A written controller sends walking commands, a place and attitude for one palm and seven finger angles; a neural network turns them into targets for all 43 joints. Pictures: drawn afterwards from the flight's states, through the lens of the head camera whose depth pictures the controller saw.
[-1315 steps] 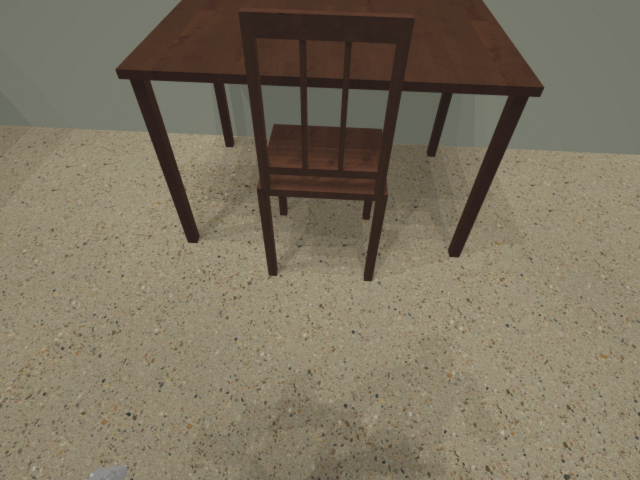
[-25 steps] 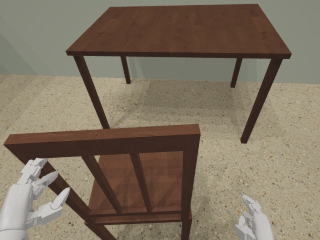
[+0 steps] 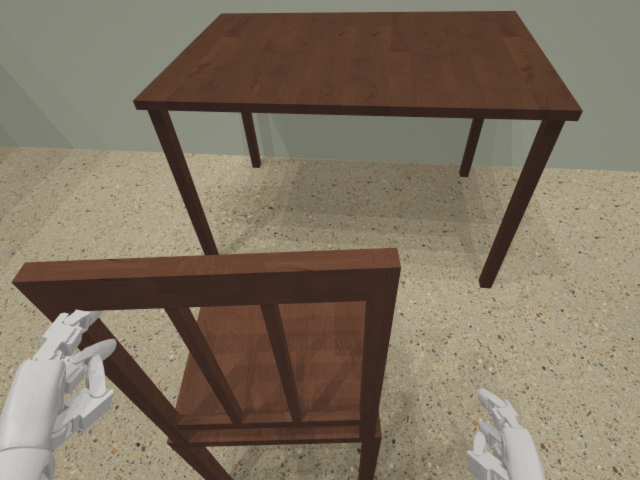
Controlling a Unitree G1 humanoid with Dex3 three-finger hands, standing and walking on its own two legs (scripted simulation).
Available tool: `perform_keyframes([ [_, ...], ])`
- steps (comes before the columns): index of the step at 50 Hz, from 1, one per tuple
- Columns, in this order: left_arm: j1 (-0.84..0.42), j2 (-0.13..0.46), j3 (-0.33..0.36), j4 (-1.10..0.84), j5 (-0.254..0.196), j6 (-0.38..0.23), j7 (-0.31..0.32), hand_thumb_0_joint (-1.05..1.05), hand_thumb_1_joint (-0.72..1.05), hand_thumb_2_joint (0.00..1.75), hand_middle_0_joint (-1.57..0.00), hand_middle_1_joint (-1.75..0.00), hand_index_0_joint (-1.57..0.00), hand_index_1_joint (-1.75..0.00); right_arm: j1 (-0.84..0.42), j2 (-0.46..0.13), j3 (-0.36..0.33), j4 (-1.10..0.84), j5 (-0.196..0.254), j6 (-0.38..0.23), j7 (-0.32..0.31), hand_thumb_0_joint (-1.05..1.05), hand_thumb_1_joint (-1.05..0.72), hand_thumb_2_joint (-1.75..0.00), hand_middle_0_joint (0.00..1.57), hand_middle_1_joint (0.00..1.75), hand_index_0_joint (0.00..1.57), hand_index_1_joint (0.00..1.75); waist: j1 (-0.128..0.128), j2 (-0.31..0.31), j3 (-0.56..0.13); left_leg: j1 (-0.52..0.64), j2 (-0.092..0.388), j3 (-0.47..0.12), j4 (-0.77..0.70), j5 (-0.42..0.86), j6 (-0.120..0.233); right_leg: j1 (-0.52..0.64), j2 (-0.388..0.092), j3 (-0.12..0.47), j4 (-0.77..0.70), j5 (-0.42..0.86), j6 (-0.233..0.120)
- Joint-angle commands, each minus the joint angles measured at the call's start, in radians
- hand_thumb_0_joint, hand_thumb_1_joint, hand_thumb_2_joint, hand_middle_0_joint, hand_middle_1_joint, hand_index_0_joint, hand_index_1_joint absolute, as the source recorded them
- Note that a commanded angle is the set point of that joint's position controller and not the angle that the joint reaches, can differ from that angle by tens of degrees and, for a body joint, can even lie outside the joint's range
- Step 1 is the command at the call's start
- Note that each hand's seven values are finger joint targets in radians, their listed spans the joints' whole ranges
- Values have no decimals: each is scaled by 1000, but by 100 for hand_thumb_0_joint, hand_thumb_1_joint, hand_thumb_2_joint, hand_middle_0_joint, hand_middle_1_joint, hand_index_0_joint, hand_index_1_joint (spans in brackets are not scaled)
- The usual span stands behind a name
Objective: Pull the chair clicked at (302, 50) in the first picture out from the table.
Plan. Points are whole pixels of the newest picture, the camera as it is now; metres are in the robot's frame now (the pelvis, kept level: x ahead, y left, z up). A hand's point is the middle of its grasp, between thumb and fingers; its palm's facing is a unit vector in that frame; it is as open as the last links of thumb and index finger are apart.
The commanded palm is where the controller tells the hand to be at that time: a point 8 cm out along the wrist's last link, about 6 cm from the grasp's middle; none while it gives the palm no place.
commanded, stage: step back with the hand held close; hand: left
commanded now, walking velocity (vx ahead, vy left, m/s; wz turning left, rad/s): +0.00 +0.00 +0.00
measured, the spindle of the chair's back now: (212, 372) +0.27 +0.20 -0.05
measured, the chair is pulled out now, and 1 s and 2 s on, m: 0.62 0.62 0.62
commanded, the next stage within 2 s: stop stepping back and stand still in 1.32 s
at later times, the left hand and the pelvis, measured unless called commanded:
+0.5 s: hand (62, 419) +0.14 +0.27 +0.10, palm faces +0.14 -0.80 -0.59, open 6.8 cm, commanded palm +0.09 +0.31 +0.18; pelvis -0.05 +0.02 +0.00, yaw -1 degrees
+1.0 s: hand out of the picture +0.09 +0.30 +0.17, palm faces +0.42 -0.76 -0.50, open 7.4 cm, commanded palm +0.03 +0.34 +0.18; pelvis -0.11 +0.04 -0.01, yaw +0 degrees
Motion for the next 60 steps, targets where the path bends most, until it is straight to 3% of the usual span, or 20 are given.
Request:
perform_keyframes([
  [1, -220, 262, 338, -428, 39, -191, 97, 0, 90, 90, -20, -30, -20, -30, -133, -96, -31, -170, 5, -64, -7, 0, -90, -90, 20, 30, 20, 30, 18, 130, -169, -5, 11, 14, -61, 328, 26, 57, -59, 13, -58, 312, -9],
  [3, -256, 252, 319, -426, 36, -194, 95, 0, 90, 90, -20, -30, -20, -30, -134, -102, -29, -171, 3, -64, -8, 0, -90, -90, 20, 30, 20, 30, 11, 111, -162, -8, 10, 13, -63, 309, 29, 48, -58, 11, -60, 298, -7],
  [4, -428, 445, 472, -437, 3, -252, 73, 0, 90, 90, -20, -30, -20, -30, -75, -140, -64, -205, 21, -14, -11, 0, -90, -90, 20, 30, 20, 30, -11, 46, -21, -80, 38, -20, -51, 265, 50, -49, -94, 146, -137, 379, -9],
  [5, -451, 446, 470, -410, 16, -265, 59, 0, 90, 90, -20, -30, -20, -30, -68, -124, -59, -200, 21, 7, -11, 0, -90, -90, 20, 30, 20, 30, -20, 62, -42, -82, 35, -28, -54, 226, 46, -32, -121, 164, -146, 408, -21],
  [7, -301, 303, 386, -355, 9, -266, 48, 0, 90, 90, -20, -30, -20, -30, -90, -114, -59, -221, 16, 27, -7, 0, -90, -90, 20, 30, 20, 30, -21, 27, -87, -41, 34, -20, -50, 266, 39, -6, -129, 147, -136, 435, -19],
  [10, -184, 299, 388, -417, 10, -287, 55, 0, 90, 90, -20, -30, -20, -30, -118, -117, -63, -235, 13, 55, -6, 0, -90, -90, 20, 30, 20, 30, -14, 111, -206, -3, 56, -26, -63, 435, 42, 65, -121, 123, -76, 504, -10],
  [14, -89, 309, 416, -506, 14, -294, 76, 0, 90, 90, -20, -30, -20, -30, -120, -113, -73, -257, 8, 82, -9, 0, -90, -90, 20, 30, 20, 30, -8, 95, -299, -16, 91, -42, -44, 590, 43, 104, -103, 80, -11, 528, 2],
  [26, 8, 306, 448, -539, 17, -312, 94, 0, 90, 90, -20, -30, -20, -30, -96, -110, -77, -233, -6, 48, -37, 0, -90, -90, 20, 30, 20, 30, -13, 141, -260, -234, 119, -81, -66, 294, 59, 48, -83, 70, 32, 306, 10],
  [31, 41, 175, 392, -244, 39, -302, 89, 0, 90, 90, -20, -30, -20, -30, -59, -110, -92, -197, -12, 64, -27, 0, -90, -90, 20, 30, 20, 30, -34, -3, -174, -304, 69, -36, -36, 25, 46, -52, -104, 148, -74, 172, -3],
  [34, -54, 149, 327, -135, 59, -287, 83, 0, 90, 90, -20, -30, -20, -30, -65, -114, -100, -185, -8, 86, -11, 0, -90, -90, 20, 30, 20, 30, -50, -204, -87, -232, -4, 10, 133, -78, 31, -286, -193, 242, -245, -78, -45],
  [35, -64, 150, 314, -122, 61, -283, 84, 0, 90, 90, -20, -30, -20, -30, -72, -120, -101, -173, -6, 91, -11, 0, -90, -90, 20, 30, 20, 30, -52, -215, -67, -195, -13, 12, 187, -71, 33, -358, -220, 258, -281, -134, -69],
  [38, -136, 165, 297, -188, 69, -280, 86, 0, 90, 90, -20, -30, -20, -30, -91, -108, -75, -190, -10, 104, -7, 0, -90, -90, 20, 30, 20, 30, -54, -257, -73, -162, 2, -1, 142, -54, 48, -404, -209, 168, -249, -198, -49],
  [40, -149, 227, 342, -290, 72, -291, 92, 0, 90, 90, -20, -30, -20, -30, -110, -125, -72, -211, -9, 110, -20, 0, -90, -90, 20, 30, 20, 30, -44, -115, -61, -211, 51, -59, -26, -118, 65, -365, -144, 128, -181, -256, -16],
  [43, -156, 223, 377, -417, 93, -322, 99, 0, 90, 90, -20, -30, -20, -30, -110, -138, -68, -263, -12, 83, -22, 0, -90, -90, 20, 30, 20, 30, -42, 198, -79, -612, 232, -279, -345, -450, 145, 10, 5, 43, 218, -98, 39],
  [47, -76, 227, 409, -423, 89, -372, 77, 0, 90, 90, -20, -30, -20, -30, -86, -130, -84, -235, -27, 39, -10, 0, -90, -90, 20, 30, 20, 30, -29, 183, -88, -555, 219, -216, -233, -200, 153, -8, 1, 45, 257, -31, 22],
  [50, -11, 206, 409, -333, 62, -399, 67, 0, 90, 90, -20, -30, -20, -30, -50, -132, -87, -165, -39, 5, -1, 0, -90, -90, 20, 30, 20, 30, -36, 216, -102, -340, 218, -222, -212, 16, 160, -127, 2, 41, 141, -110, 12],
  [53, -60, 187, 376, -323, 55, -423, 56, 0, 90, 90, -20, -30, -20, -30, -52, -131, -87, -110, -52, -11, 11, 0, -90, -90, 20, 30, 20, 30, -28, 172, -199, -88, 225, -221, -107, 466, 151, -170, 4, 61, -45, -51, 9],
  [56, -44, 190, 367, -344, 53, -424, 40, 0, 90, 90, -20, -30, -20, -30, -80, -125, -91, -114, -46, 16, 28, 0, -90, -90, 20, 30, 20, 30, -12, 119, -348, 115, 194, -132, 34, 787, 113, -122, 1, 46, -194, 168, 16],
  [58, -15, 220, 389, -367, 34, -418, 18, 0, 90, 90, -20, -30, -20, -30, -96, -132, -116, -156, -15, 37, 26, 0, -90, -90, 20, 30, 20, 30, -10, -123, -366, 80, 98, -23, 167, 596, 63, -109, -55, 58, -201, 412, 2],
  [60, 38, 269, 443, -324, 27, -414, 23, 0, 90, 90, -20, -30, -20, -30, -107, -114, -118, -172, 7, 59, 17, 0, -90, -90, 20, 30, 20, 30, -28, -266, -295, -118, -20, 49, 283, 213, 32, -109, -216, 146, -168, 713, -66],
])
